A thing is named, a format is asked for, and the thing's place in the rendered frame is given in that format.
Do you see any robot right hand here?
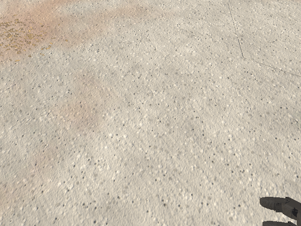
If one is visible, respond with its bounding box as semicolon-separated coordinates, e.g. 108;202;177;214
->
260;197;301;226

